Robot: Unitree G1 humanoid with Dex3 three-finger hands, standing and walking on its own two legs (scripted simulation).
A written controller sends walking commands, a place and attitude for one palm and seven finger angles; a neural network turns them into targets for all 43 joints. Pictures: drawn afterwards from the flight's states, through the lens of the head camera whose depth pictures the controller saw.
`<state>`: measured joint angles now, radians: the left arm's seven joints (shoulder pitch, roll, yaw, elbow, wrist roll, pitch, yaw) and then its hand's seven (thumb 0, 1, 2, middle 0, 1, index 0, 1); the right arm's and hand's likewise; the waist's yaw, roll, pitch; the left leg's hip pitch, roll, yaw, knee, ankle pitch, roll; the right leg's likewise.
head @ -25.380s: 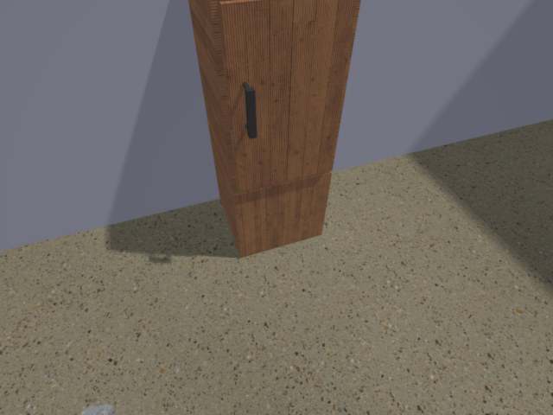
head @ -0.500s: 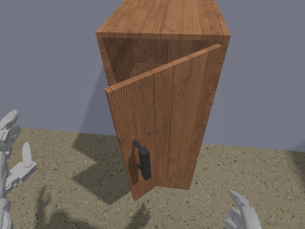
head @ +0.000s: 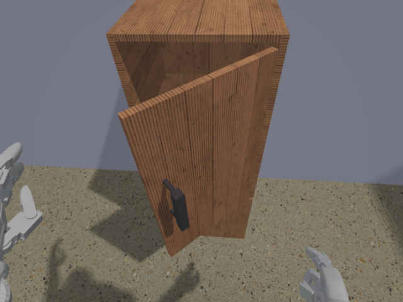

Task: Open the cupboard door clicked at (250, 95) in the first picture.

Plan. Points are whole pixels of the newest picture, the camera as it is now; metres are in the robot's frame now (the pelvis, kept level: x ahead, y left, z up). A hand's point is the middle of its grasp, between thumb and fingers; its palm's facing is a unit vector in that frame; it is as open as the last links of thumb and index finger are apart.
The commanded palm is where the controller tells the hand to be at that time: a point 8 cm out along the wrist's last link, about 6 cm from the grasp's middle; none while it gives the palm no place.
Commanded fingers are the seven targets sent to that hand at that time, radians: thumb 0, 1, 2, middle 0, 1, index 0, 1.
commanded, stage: step back with the hand held close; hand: left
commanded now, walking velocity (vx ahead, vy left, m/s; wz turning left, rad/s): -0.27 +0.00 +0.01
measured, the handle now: (175, 205) +0.33 +0.10 -0.02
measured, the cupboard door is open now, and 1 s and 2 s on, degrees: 43 43 43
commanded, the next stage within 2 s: stop stepping back and stand still in 1.06 s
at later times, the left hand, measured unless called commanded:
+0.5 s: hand out of the picture +0.12 +0.30 +0.15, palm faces +0.39 -0.77 -0.50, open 7.4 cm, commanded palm +0.06 +0.34 +0.17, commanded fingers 0.00 0.90 0.90 -0.20 -0.30 -0.20 -0.30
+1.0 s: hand out of the picture +0.00 +0.31 +0.16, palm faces +0.42 -0.80 -0.43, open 7.4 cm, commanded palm -0.07 +0.35 +0.17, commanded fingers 0.00 0.90 0.90 -0.20 -0.30 -0.20 -0.30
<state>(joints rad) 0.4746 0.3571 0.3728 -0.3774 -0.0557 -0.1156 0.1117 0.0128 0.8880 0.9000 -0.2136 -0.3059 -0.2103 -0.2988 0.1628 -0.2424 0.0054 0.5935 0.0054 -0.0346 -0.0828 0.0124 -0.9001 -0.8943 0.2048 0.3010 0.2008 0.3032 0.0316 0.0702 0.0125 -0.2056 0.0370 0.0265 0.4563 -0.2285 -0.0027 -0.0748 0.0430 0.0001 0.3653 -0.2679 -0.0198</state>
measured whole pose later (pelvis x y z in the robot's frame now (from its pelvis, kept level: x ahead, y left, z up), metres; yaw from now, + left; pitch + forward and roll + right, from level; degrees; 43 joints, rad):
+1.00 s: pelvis -0.21 +0.05 +0.00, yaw +0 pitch +1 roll -3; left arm 0.51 0.44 0.45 -0.58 -0.06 -0.17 0.16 0.01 0.89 0.90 -0.21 -0.31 -0.21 -0.30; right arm 0.12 -0.15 0.00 0.59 -0.01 -0.13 -0.04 0.01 -0.90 -0.89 0.21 0.30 0.20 0.30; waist 0.01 -0.02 0.07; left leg -0.38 0.04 0.07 0.47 -0.11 0.06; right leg -0.44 0.08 0.03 1.02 -0.48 0.03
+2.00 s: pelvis -0.40 -0.01 +0.00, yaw -1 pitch -1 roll +2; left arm 0.49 0.33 0.35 -0.34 -0.01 -0.22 0.16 0.01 0.89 0.90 -0.21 -0.31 -0.21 -0.30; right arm 0.27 -0.25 -0.03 0.68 -0.01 -0.12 -0.07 0.01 -0.90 -0.89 0.20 0.30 0.20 0.30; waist 0.01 -0.01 0.02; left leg -0.40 0.04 0.06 0.75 -0.27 0.03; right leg -0.20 -0.03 -0.09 0.42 -0.21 -0.05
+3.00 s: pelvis -0.40 +0.06 +0.00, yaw +1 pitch -2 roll +0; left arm 0.27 0.13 0.00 1.14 0.01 0.00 0.03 0.00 0.91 0.90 -0.20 -0.30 -0.20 -0.30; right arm 0.29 -0.12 0.00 1.13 -0.02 0.00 -0.03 0.01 -0.91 -0.89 0.20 0.30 0.20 0.30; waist -0.01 0.01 0.03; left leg -0.18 -0.04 0.05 0.40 -0.19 0.05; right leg -0.17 -0.02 0.00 0.42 -0.22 0.01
